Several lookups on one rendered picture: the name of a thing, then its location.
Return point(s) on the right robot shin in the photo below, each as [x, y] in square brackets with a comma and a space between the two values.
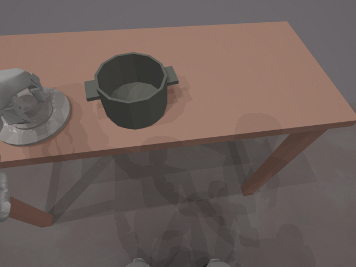
[213, 260]

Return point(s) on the left robot shin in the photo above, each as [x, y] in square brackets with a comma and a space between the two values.
[138, 260]

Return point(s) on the robot shin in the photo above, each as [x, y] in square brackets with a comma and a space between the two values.
[138, 260]
[213, 260]

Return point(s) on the pot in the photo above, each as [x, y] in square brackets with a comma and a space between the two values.
[132, 88]

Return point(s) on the robot left hand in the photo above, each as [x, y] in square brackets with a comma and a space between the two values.
[17, 80]

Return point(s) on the knob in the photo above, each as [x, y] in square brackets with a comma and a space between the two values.
[29, 105]

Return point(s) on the table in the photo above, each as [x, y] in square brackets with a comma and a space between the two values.
[236, 81]

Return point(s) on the left robot forearm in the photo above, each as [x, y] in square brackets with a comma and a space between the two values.
[5, 99]

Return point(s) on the lid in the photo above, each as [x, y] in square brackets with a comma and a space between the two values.
[52, 117]

